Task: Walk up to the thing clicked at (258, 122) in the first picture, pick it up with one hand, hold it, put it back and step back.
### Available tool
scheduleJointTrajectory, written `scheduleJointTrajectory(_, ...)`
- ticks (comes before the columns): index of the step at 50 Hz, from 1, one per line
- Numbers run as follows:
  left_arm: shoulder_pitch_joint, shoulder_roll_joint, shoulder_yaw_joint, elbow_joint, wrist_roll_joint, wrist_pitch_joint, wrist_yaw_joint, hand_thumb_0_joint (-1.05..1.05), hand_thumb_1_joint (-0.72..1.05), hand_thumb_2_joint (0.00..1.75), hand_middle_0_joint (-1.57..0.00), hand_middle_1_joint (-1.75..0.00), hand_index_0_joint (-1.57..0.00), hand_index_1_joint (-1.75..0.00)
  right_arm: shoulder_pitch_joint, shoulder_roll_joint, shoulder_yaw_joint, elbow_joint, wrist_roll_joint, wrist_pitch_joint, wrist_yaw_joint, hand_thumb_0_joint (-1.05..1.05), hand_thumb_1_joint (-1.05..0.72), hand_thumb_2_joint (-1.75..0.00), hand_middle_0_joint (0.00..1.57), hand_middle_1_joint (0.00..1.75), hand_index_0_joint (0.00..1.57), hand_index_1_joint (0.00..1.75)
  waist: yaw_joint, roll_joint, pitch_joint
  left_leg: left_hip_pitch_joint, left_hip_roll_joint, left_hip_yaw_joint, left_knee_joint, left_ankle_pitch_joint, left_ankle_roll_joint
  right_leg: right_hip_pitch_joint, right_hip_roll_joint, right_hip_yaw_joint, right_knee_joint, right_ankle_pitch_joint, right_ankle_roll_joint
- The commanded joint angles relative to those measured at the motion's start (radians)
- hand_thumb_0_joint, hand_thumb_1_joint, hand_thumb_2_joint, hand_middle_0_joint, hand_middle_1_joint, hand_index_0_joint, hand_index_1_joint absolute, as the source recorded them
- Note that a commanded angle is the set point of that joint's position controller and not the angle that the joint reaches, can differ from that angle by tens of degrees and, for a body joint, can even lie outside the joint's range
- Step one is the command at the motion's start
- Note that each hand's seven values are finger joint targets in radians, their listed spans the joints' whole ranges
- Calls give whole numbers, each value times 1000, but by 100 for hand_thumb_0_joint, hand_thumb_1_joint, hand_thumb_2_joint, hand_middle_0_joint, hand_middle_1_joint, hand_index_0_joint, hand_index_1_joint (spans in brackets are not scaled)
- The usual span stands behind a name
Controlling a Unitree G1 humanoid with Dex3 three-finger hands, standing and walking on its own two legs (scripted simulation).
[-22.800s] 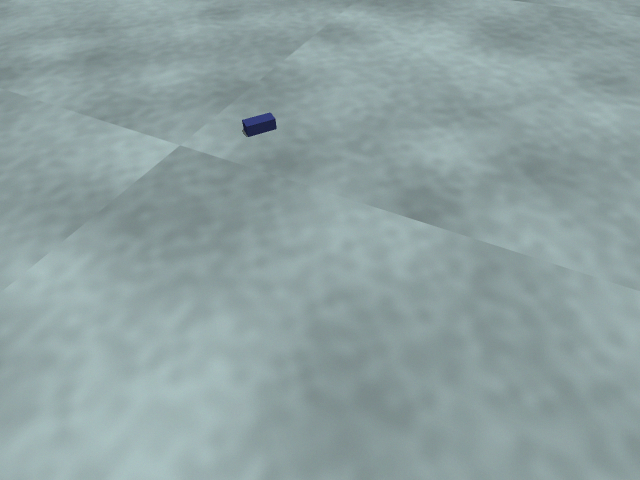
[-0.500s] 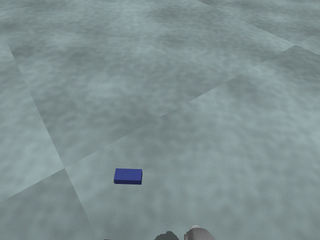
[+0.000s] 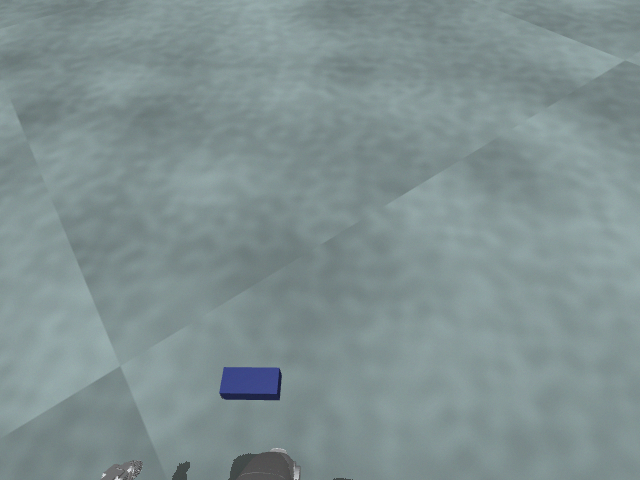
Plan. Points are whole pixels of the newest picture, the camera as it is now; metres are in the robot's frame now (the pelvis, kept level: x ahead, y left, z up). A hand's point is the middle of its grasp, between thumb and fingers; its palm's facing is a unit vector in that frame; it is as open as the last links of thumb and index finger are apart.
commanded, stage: walk up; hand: left
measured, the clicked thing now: (251, 383) +0.45 +0.28 -0.73
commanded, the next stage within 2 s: none
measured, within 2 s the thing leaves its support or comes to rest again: neither
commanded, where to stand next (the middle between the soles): +0.07 +0.04 m, yaw +1 degrees
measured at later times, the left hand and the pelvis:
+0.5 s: hand out of the picture +0.03 +0.28 -0.14, palm faces +0.02 -0.90 -0.44, open 7.3 cm; pelvis -0.02 +0.00 -0.01, yaw +2 degrees
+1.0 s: hand out of the picture +0.02 +0.27 -0.15, palm faces +0.03 -0.94 -0.34, open 7.4 cm; pelvis -0.03 +0.02 +0.01, yaw +3 degrees
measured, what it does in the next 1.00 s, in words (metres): steps on the spot: left foot, then left foot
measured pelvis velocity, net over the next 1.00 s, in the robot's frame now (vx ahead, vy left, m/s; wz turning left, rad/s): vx -0.03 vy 0.02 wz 0.05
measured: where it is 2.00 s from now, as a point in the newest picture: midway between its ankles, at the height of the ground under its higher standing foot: outside the picture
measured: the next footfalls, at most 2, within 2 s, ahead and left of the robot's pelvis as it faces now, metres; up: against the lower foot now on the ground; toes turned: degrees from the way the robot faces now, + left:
left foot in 0.06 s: +0.12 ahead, +0.13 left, +0.00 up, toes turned +2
left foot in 0.54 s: +0.03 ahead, +0.16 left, +0.00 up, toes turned +1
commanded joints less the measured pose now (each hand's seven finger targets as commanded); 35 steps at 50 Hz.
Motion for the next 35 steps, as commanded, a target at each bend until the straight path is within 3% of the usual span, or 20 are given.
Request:
scheduleJointTrajectory(1, -52, 258, 66, -68, -18, 7, 27, 0, 90, 90, -20, -30, -20, -30, 79, -147, -46, -27, -12, -12, -18, 0, -90, -90, 20, 30, 20, 30, -40, -126, -171, 228, -28, 28, -164, 166, 45, -65, -264, 152, 35, 518, -116)
scheduleJointTrajectory(2, -51, 247, 63, -68, -22, 14, 29, 0, 90, 90, -20, -30, -20, -30, 78, -171, -53, -34, -18, -13, -19, 0, -90, -90, 20, 30, 20, 30, -47, -87, -171, 239, -1, -22, -223, 274, 63, -84, -238, 152, 71, 404, -77)
scheduleJointTrajectory(3, -19, 225, 57, -61, -27, 20, 29, 0, 90, 90, -20, -30, -20, -30, 28, -232, -65, -51, -23, -11, -20, 0, -90, -90, 20, 30, 20, 30, -16, 51, -167, 243, 118, -172, -264, 404, 100, -134, -159, 112, 134, 231, -31)
scheduleJointTrajectory(5, 32, 207, 54, -31, -38, 40, 37, 0, 90, 90, -20, -30, -20, -30, -43, -277, -65, -82, -10, -12, -16, 0, -90, -90, 20, 30, 20, 30, 3, 155, -203, 216, 309, -394, -346, 457, 277, -101, -1, 56, 336, -281, 23)
scheduleJointTrajectory(6, 26, 212, 54, -9, -30, 44, 42, 0, 90, 90, -20, -30, -20, -30, -59, -270, -66, -75, -15, -12, -18, 0, -90, -90, 20, 30, 20, 30, -9, 189, -209, 196, 339, -452, -346, 468, 321, -96, -32, 94, 398, -356, 26)
scheduleJointTrajectory(10, 26, 207, 60, 35, -27, 33, 30, 0, 90, 90, -20, -30, -20, -30, -117, -220, -42, -76, -11, -1, -23, 0, -90, -90, 20, 30, 20, 30, 10, 167, -217, 157, 210, -226, -270, 485, 233, -65, -42, 81, 311, -276, 21)
scheduleJointTrajectory(14, 55, 211, 65, 92, -10, -4, 43, 0, 90, 90, -20, -30, -20, -30, -148, -191, -33, -68, -2, 32, -5, 0, -90, -90, 20, 30, 20, 30, 31, 116, -273, 210, 112, -129, -98, 441, 134, 85, -54, 64, -111, 61, 32)
scheduleJointTrajectory(16, 30, 312, 80, 76, 21, -27, 57, 0, 90, 90, -20, -30, -20, -30, -147, -152, -24, -82, 4, 44, 4, 0, -90, -90, 20, 30, 20, 30, 5, -75, -196, -26, 13, -64, 12, 213, 57, 145, -265, 375, -153, 210, -45)
scheduleJointTrajectory(17, -40, 400, 94, 62, 18, -22, 60, 0, 90, 90, -20, -30, -20, -30, -181, -175, -39, -85, -5, 57, -3, 0, -90, -90, 20, 30, 20, 30, 9, -192, -148, -22, -29, -52, 114, -207, 42, -16, -428, 493, -182, 249, -186)
scheduleJointTrajectory(18, -89, 396, 96, 48, 23, -25, 60, 0, 90, 90, -20, -30, -20, -30, -176, -195, -54, -69, -15, 64, -4, 0, -90, -90, 20, 30, 20, 30, -6, -195, -85, 8, 3, -83, 207, -258, 34, -115, -467, 520, -198, 239, -234)
scheduleJointTrajectory(20, -97, 331, 85, 45, 20, -33, 59, 0, 90, 90, -20, -30, -20, -30, -174, -195, -55, -58, -7, 60, 12, 0, -90, -90, 20, 30, 20, 30, -24, -134, -35, -15, -3, -91, 165, -219, 40, -74, -365, 338, -144, 351, -185)
scheduleJointTrajectory(24, -52, 299, 72, 60, 30, -40, 52, 0, 90, 90, -20, -30, -20, -30, -180, -144, -42, -34, -3, 36, 23, 0, -90, -90, 20, 30, 20, 30, -2, -205, -103, 63, -26, 14, -81, -120, 44, 45, -245, 198, -51, 469, -89)
scheduleJointTrajectory(26, -77, 287, 63, 54, 18, -28, 43, 0, 90, 90, -20, -30, -20, -30, -128, -134, -42, 4, -7, 22, 19, 0, -90, -90, 20, 30, 20, 30, -29, -203, -154, 226, -45, 48, -291, 42, 38, 8, -202, 141, 24, 363, -46)
scheduleJointTrajectory(27, -85, 257, 54, 42, 13, -23, 39, 0, 90, 90, -20, -30, -20, -30, -88, -160, -54, 24, -16, 12, 13, 0, -90, -90, 20, 30, 20, 30, -52, -169, -197, 330, -10, -12, -349, 120, 59, -36, -179, 116, 108, 325, -15)
scheduleJointTrajectory(28, -56, 205, 40, 34, 2, -18, 36, 0, 90, 90, -20, -30, -20, -30, -69, -213, -67, 29, -28, 2, 6, 0, -90, -90, 20, 30, 20, 30, -45, -12, -251, 442, 131, -235, -374, 229, 110, -155, -106, 76, 235, 164, 35)
scheduleJointTrajectory(29, -25, 167, 29, 40, -7, -9, 37, 0, 90, 90, -20, -30, -20, -30, -118, -241, -64, 9, -26, -5, 4, 0, -90, -90, 20, 30, 20, 30, -13, 66, -248, 445, 265, -394, -389, 194, 194, -242, -41, 26, 238, -216, 57)
scheduleJointTrajectory(30, -40, 225, 41, 70, 1, -5, 47, 0, 90, 90, -20, -30, -20, -30, -141, -293, -74, 13, -15, -1, 7, 0, -90, -90, 20, 30, 20, 30, -33, 112, -227, 288, 312, -425, -391, 89, 272, -145, -85, 72, 251, -335, 48)
scheduleJointTrajectory(31, -36, 240, 43, 87, -1, -9, 42, 0, 90, 90, -20, -30, -20, -30, -192, -267, -67, 12, -14, 5, 10, 0, -90, -90, 20, 30, 20, 30, -4, 84, -185, 199, 262, -352, -394, 25, 253, -76, -95, 80, 188, -280, 40)
scheduleJointTrajectory(33, 1, 223, 44, 120, 3, -23, 30, 0, 90, 90, -20, -30, -20, -30, -265, -202, -34, 5, -8, 11, 12, 0, -90, -90, 20, 30, 20, 30, 30, 65, -170, 145, 113, -142, -315, 38, 125, 38, -86, 62, -48, -63, 33)
scheduleJointTrajectory(35, -3, 256, 52, 128, 9, -27, 31, 0, 90, 90, -20, -30, -20, -30, -253, -169, -19, 16, 7, 11, 13, 0, -90, -90, 20, 30, 20, 30, 21, 17, -154, 104, 36, -81, -229, 43, 52, 64, -143, 169, -138, 47, -3)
